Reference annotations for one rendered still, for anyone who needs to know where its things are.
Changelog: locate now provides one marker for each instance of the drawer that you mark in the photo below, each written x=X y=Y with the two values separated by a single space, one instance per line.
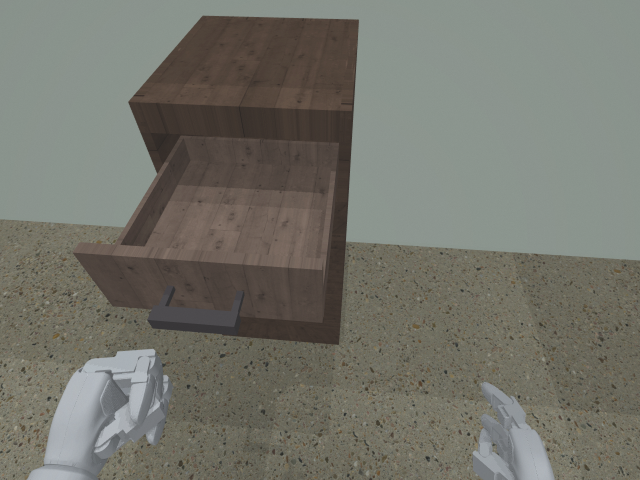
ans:
x=225 y=215

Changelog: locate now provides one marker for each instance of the handle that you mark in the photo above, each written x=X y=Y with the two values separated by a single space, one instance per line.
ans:
x=195 y=320

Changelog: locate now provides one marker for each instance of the robot left hand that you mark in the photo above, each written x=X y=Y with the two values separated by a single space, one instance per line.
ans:
x=128 y=387

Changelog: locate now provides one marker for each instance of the cabinet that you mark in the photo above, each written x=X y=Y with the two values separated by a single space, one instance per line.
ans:
x=262 y=78

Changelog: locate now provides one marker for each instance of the robot right hand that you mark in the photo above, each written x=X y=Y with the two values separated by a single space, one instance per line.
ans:
x=520 y=448

